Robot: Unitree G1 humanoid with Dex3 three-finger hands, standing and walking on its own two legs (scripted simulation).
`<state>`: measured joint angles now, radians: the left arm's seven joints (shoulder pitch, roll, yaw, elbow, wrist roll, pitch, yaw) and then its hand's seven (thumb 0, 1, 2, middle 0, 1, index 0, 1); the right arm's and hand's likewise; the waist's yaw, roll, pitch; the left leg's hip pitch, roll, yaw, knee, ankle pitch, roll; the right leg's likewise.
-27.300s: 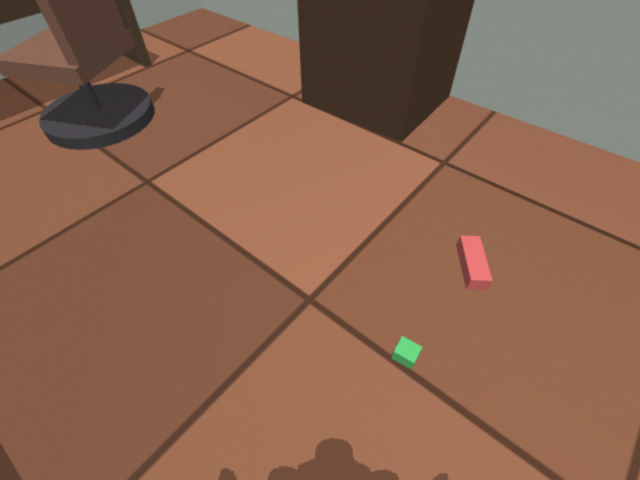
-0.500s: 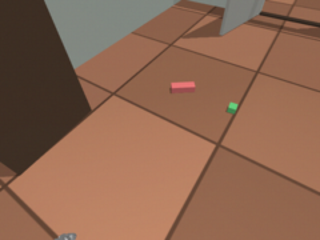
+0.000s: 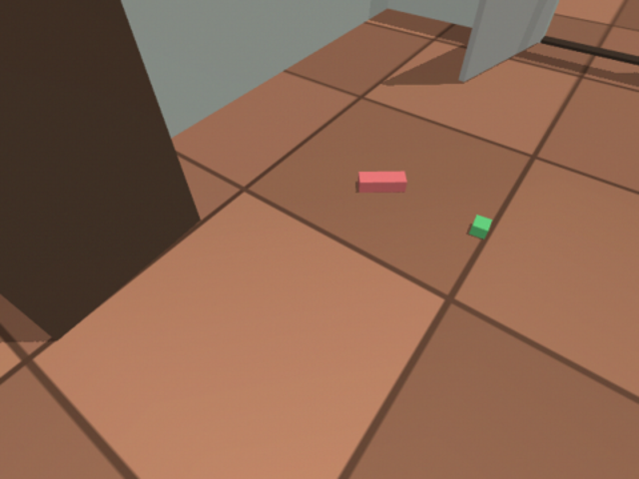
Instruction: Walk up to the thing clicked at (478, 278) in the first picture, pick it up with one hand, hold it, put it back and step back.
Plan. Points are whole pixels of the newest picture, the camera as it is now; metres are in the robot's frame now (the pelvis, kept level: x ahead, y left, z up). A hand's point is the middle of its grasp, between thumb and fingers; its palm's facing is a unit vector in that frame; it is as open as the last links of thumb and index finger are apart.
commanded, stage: stand
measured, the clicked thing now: (381, 181) +1.48 -0.23 -0.75
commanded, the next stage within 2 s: walk up in 1.94 s
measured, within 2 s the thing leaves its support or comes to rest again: neither
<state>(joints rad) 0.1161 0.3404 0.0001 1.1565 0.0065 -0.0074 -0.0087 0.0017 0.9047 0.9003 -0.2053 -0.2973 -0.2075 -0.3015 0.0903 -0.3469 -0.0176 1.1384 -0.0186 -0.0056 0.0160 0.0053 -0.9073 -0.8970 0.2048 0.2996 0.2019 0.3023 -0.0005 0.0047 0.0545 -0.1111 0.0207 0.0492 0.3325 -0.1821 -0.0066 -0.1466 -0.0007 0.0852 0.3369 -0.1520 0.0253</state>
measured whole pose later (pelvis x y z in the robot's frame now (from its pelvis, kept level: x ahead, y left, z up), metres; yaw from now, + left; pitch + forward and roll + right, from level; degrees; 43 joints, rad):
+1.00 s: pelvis +0.01 +0.01 +0.00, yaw +1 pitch -2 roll +0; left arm 0.11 0.35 -0.01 1.15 0.00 0.00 -0.01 0.00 0.90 0.90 -0.21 -0.30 -0.21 -0.30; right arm 0.12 -0.35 0.00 1.13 -0.01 0.00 0.01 0.01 -0.91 -0.90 0.21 0.30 0.20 0.30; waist 0.00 -0.01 0.06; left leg -0.10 0.01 0.04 0.34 -0.20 0.01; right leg -0.13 -0.02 0.08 0.33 -0.16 0.04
